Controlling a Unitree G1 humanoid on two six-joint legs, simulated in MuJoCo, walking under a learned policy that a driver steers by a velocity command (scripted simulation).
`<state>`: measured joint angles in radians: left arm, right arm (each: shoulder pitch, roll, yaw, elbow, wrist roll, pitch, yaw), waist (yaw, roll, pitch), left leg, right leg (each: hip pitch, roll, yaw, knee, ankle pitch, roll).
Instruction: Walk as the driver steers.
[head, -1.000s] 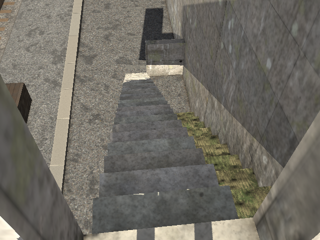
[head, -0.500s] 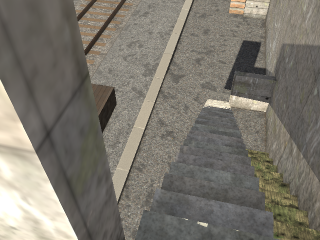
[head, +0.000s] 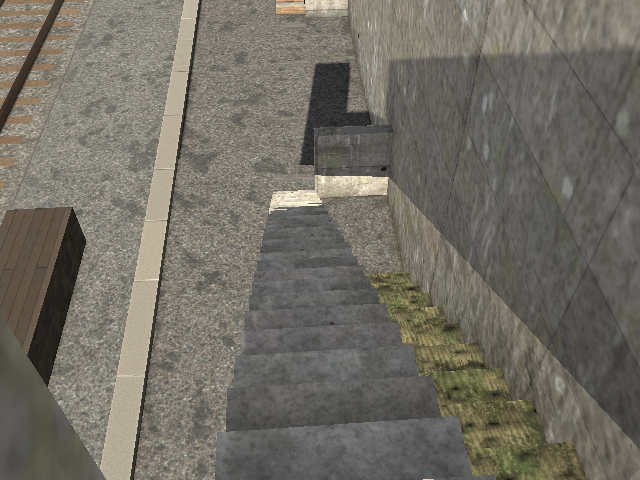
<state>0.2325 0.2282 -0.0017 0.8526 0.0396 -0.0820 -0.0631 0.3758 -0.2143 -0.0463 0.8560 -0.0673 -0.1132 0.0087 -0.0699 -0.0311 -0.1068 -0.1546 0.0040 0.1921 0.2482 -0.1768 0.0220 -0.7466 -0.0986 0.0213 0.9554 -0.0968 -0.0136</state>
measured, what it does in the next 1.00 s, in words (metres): goes down: right foot, then left foot 0.19 m lower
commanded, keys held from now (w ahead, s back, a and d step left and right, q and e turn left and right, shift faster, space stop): w+e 0.30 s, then w+q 0.22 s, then q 0.48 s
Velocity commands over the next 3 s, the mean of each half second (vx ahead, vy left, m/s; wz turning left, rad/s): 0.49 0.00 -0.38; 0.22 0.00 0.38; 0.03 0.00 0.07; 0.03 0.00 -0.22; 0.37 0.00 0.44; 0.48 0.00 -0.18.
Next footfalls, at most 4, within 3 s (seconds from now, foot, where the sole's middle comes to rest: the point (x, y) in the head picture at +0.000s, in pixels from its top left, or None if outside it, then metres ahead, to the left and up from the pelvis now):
0.20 right None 0.20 -0.16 -0.78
0.92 left None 0.47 0.02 -0.97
1.72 right None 0.37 -0.33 -0.78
2.12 left None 0.49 -0.01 -0.97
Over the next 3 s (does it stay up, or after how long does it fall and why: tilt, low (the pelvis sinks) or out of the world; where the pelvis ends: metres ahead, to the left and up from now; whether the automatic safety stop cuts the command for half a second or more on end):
stays up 0.63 -0.03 -0.29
